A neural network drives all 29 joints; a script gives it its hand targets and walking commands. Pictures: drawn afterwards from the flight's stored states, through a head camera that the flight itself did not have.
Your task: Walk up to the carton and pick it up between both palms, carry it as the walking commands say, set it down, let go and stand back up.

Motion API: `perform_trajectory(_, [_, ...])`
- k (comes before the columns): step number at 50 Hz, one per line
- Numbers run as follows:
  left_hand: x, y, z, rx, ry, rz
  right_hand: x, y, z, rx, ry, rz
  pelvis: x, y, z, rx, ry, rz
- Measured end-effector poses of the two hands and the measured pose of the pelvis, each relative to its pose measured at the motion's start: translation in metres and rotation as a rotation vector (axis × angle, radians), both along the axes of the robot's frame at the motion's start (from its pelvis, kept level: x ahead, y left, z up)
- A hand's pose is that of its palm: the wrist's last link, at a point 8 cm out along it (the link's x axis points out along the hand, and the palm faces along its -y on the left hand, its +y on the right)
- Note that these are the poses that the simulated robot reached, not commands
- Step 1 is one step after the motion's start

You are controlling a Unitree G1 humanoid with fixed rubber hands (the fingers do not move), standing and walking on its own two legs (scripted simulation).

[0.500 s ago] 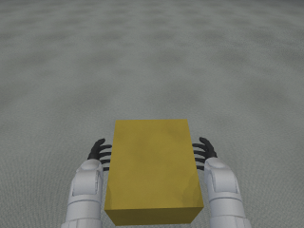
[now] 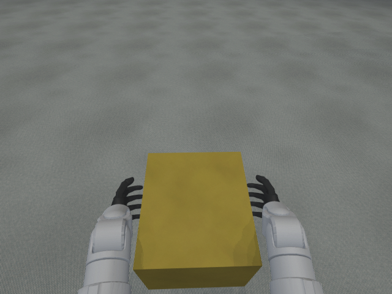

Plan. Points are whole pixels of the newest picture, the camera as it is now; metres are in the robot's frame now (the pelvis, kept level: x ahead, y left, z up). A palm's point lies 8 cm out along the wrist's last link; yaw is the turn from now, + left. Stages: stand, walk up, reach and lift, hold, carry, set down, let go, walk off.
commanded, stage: carry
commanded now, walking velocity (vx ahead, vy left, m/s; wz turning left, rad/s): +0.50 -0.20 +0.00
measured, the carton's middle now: (195, 218) +0.31 +0.01 -0.03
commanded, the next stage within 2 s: none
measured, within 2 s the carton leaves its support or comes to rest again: neither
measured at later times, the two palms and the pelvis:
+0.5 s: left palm (180, 148) +0.43 +0.05 +0.09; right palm (308, 154) +0.40 -0.25 +0.10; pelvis +0.15 -0.08 -0.01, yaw -6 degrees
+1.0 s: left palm (207, 117) +0.55 -0.02 +0.10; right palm (319, 127) +0.51 -0.32 +0.10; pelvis +0.27 -0.13 +0.01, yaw -8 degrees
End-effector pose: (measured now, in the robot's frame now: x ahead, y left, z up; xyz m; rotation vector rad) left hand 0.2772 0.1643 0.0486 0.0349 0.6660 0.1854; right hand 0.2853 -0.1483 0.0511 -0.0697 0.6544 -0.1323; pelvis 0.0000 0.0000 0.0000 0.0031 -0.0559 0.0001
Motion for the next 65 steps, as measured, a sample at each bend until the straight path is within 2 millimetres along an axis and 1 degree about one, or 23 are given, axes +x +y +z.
perform_trajectory(3, [0.008,-0.009,0.004,-0.002,-0.017,0.014,0.004,-0.008,0.005,0.002,-0.018,-0.016,0.005,-0.007,-0.001,0.003,0.04,-0.041])
perform_trajectory(5, [0.018,-0.023,0.013,0.008,-0.035,0.021,0.009,-0.019,0.012,0.004,-0.036,-0.041,0.012,-0.014,0.0,-0.001,0.065,-0.059])
perform_trajectory(7, [0.032,-0.04,0.022,0.019,-0.056,0.019,0.016,-0.033,0.02,0.008,-0.056,-0.073,0.02,-0.024,0.0,-0.005,0.085,-0.073])
perform_trajectory(10, [0.055,-0.071,0.035,0.014,-0.087,-0.019,0.027,-0.062,0.03,0.011,-0.087,-0.142,0.036,-0.042,-0.005,-0.017,0.105,-0.076])
perform_trajectory(12, [0.068,-0.09,0.042,0.005,-0.091,-0.051,0.032,-0.08,0.036,0.017,-0.091,-0.188,0.05,-0.052,-0.004,-0.015,0.124,-0.064])
perform_trajectory(14, [0.078,-0.103,0.048,0.0,-0.08,-0.068,0.037,-0.093,0.044,0.028,-0.082,-0.218,0.064,-0.06,0.0,-0.001,0.143,-0.055])
perform_trajectory(16, [0.089,-0.111,0.052,0.006,-0.066,-0.065,0.047,-0.1,0.05,0.038,-0.068,-0.227,0.078,-0.067,0.004,0.012,0.158,-0.056])
perform_trajectory(19, [0.107,-0.116,0.054,0.002,-0.043,-0.05,0.067,-0.105,0.054,0.037,-0.046,-0.23,0.099,-0.073,0.005,0.02,0.169,-0.069])
perform_trajectory(22, [0.127,-0.118,0.053,-0.002,-0.035,-0.035,0.09,-0.105,0.054,0.029,-0.039,-0.23,0.121,-0.077,0.001,0.012,0.162,-0.082])
perform_trajectory(24, [0.142,-0.118,0.048,-0.009,-0.041,-0.028,0.107,-0.105,0.051,0.023,-0.045,-0.23,0.138,-0.078,-0.007,-0.001,0.148,-0.093])
perform_trajectory(27, [0.161,-0.121,0.041,-0.024,-0.01,-0.018,0.128,-0.109,0.047,0.008,-0.016,-0.223,0.16,-0.084,-0.009,0.018,0.148,-0.114])
perform_trajectory(30, [0.179,-0.132,0.041,-0.01,0.018,-0.031,0.141,-0.119,0.043,0.02,0.015,-0.237,0.178,-0.09,-0.007,0.017,0.149,-0.137])
perform_trajectory(34, [0.205,-0.152,0.044,0.005,0.016,-0.058,0.159,-0.138,0.04,0.032,0.013,-0.263,0.2,-0.102,-0.007,0.014,0.154,-0.135])
perform_trajectory(39, [0.233,-0.172,0.044,0.008,0.019,-0.09,0.177,-0.157,0.041,0.03,0.016,-0.292,0.223,-0.114,-0.005,0.018,0.168,-0.143])
perform_trajectory(43, [0.249,-0.181,0.045,0.002,0.024,-0.099,0.192,-0.166,0.045,0.02,0.02,-0.298,0.239,-0.122,-0.001,0.022,0.176,-0.147])
perform_trajectory(51, [0.275,-0.188,0.054,0.005,0.014,-0.07,0.227,-0.174,0.052,0.023,0.011,-0.265,0.271,-0.136,0.007,0.033,0.187,-0.141])
perform_trajectory(55, [0.288,-0.182,0.053,0.005,0.02,-0.044,0.248,-0.17,0.053,0.019,0.017,-0.238,0.286,-0.138,0.01,0.037,0.183,-0.119])
perform_trajectory(59, [0.308,-0.178,0.049,-0.001,0.003,-0.037,0.27,-0.166,0.05,0.009,-0.001,-0.228,0.307,-0.137,0.002,0.01,0.164,-0.146])
perform_trajectory(65, [0.334,-0.195,0.04,0.0,-0.001,-0.064,0.286,-0.181,0.036,0.007,-0.004,-0.254,0.329,-0.145,-0.011,0.022,0.15,-0.138])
